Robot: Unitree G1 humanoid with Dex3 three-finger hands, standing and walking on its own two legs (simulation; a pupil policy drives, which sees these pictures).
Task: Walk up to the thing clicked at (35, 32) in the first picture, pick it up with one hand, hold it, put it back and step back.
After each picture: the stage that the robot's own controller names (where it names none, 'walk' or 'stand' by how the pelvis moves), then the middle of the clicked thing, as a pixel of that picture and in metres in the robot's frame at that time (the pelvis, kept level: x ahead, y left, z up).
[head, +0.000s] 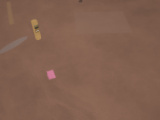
stand; (36, 29) +1.55 +0.53 -0.66
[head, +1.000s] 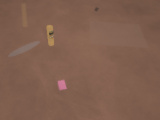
walk; (50, 35) +1.47 +0.29 -0.63
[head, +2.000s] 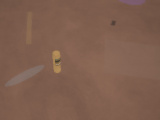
walk; (56, 62) +0.99 +0.18 -0.65
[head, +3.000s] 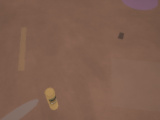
walk; (52, 99) +0.58 +0.22 -0.63
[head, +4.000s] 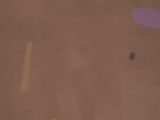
stand; out of the picture +0.38 +0.17 -0.63
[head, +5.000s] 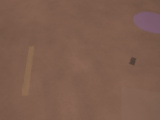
stand; out of the picture +0.37 +0.18 -0.66
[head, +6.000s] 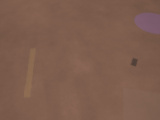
stand; out of the picture +0.37 +0.18 -0.66
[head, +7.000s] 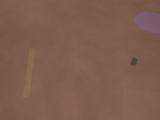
stand; out of the picture +0.36 +0.18 -0.66
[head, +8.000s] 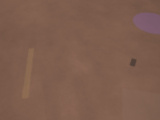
stand; out of the picture +0.36 +0.18 -0.66
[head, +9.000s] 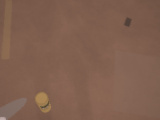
go down; (43, 103) +0.40 +0.18 -0.54
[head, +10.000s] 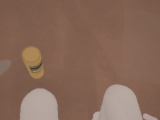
go down; (34, 64) +0.46 +0.19 -0.27
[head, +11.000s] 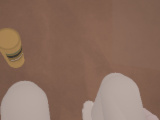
close in; (12, 51) +0.45 +0.20 -0.21
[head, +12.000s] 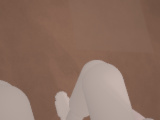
close; out of the picture +0.45 +0.24 -0.16
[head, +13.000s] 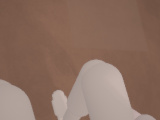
lift; out of the picture +0.43 +0.25 -0.16
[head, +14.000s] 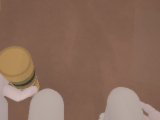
lift; (23, 77) +0.33 +0.19 -0.03
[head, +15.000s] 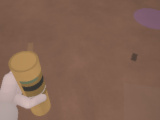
hold; (34, 88) +0.31 +0.16 +0.07
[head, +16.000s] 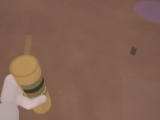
hold; (34, 89) +0.32 +0.16 +0.04
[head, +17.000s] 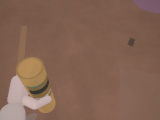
crouch; (39, 89) +0.33 +0.14 +0.01
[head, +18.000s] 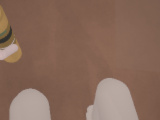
lower; (2, 38) +0.47 +0.19 -0.05
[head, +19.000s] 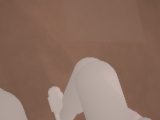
lower; out of the picture +0.47 +0.26 -0.17
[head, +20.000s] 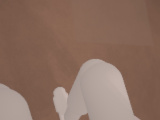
lower; out of the picture +0.45 +0.25 -0.17
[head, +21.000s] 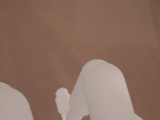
lower; out of the picture +0.45 +0.25 -0.17
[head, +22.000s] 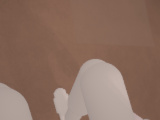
lower; out of the picture +0.44 +0.25 -0.17
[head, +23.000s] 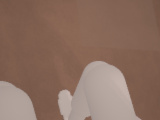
draw back; out of the picture +0.44 +0.23 -0.16
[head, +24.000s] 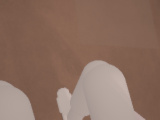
rise; out of the picture +0.44 +0.23 -0.17
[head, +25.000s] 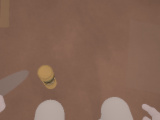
walk; (48, 78) +0.44 +0.16 -0.39
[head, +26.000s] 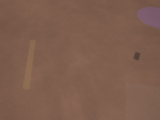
stand; out of the picture +0.38 +0.15 -0.60
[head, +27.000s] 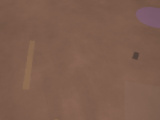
stand; out of the picture +0.39 +0.16 -0.60
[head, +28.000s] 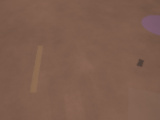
stand; out of the picture +0.39 +0.14 -0.64
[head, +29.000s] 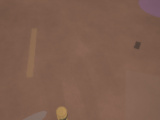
walk; (62, 117) +0.42 +0.12 -0.63
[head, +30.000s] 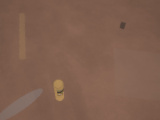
walk; (59, 90) +0.57 +0.14 -0.64
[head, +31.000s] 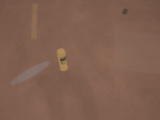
walk; (62, 60) +0.89 +0.20 -0.63
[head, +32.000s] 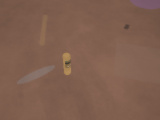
stand; (67, 64) +1.01 +0.15 -0.65
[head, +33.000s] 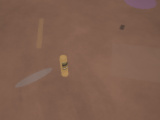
stand; (64, 66) +1.02 +0.17 -0.66
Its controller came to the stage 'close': yes
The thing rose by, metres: 0.69
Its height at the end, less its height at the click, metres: +0.00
